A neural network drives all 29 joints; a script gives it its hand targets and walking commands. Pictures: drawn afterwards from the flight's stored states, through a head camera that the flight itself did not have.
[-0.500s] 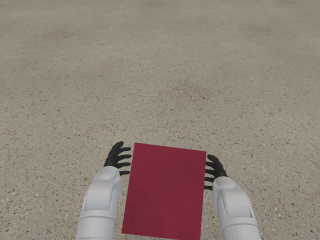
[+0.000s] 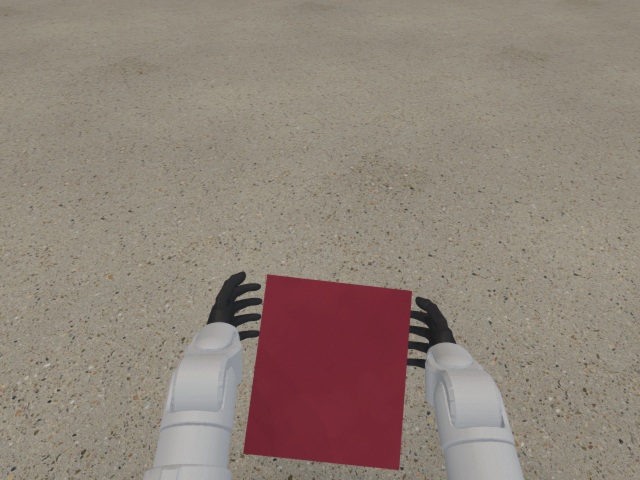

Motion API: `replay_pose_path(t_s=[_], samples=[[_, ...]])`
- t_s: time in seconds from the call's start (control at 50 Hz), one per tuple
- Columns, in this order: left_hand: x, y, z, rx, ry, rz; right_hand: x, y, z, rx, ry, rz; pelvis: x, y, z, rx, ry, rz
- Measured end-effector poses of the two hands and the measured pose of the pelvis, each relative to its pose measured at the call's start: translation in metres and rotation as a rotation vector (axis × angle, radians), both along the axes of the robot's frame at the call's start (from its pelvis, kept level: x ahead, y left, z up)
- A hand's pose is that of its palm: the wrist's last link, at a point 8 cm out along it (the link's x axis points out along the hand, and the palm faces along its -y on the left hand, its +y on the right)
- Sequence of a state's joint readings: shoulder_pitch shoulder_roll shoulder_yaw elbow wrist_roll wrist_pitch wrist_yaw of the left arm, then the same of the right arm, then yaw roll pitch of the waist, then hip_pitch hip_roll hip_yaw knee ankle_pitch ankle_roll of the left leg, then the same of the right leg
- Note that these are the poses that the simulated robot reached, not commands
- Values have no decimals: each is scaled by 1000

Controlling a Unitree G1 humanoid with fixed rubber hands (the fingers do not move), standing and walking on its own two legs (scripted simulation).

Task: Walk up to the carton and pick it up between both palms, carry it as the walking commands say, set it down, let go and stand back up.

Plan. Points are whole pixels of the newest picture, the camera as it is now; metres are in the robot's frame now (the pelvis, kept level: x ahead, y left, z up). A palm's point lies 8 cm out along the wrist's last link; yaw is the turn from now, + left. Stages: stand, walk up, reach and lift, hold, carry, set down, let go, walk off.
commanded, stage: carry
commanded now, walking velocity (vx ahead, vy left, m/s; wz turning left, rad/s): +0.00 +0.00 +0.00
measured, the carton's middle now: (325, 353) +0.36 +0.00 -0.08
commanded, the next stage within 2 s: none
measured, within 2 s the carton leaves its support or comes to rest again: neither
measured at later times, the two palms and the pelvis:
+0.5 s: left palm (205, 370) +0.26 +0.15 +0.05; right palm (438, 397) +0.23 -0.12 +0.04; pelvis -0.05 +0.02 +0.00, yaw +0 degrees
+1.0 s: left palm (191, 368) +0.26 +0.17 +0.04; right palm (421, 384) +0.25 -0.10 +0.04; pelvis -0.04 +0.03 +0.00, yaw +0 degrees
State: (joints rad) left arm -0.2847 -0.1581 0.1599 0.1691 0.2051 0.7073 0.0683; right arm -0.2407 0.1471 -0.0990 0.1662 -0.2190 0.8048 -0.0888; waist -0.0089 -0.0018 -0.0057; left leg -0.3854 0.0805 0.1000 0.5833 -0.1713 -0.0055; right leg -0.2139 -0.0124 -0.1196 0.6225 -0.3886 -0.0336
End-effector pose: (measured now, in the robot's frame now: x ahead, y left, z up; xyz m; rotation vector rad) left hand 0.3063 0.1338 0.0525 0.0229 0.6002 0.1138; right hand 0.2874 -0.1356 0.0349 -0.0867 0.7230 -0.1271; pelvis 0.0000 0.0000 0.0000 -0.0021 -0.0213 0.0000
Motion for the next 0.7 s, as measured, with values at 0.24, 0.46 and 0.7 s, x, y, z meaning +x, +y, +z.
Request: replay_pose_path(t_s=[0.24, 0.46, 0.7], samples=[[-34, 5, 3, 25, 40, -5, -38, 7, 0, -14, 36, 7, -29, 7, 2, -15, -17, -2], [-47, 9, -4, 20, 40, -20, -52, 11, 0, -11, 29, -33, -49, 17, 0, -25, -8, -6], [-50, 28, -17, -18, 77, 11, -48, 30, -9, -36, 62, -4, -50, 29, 0, -22, 19, -4]])
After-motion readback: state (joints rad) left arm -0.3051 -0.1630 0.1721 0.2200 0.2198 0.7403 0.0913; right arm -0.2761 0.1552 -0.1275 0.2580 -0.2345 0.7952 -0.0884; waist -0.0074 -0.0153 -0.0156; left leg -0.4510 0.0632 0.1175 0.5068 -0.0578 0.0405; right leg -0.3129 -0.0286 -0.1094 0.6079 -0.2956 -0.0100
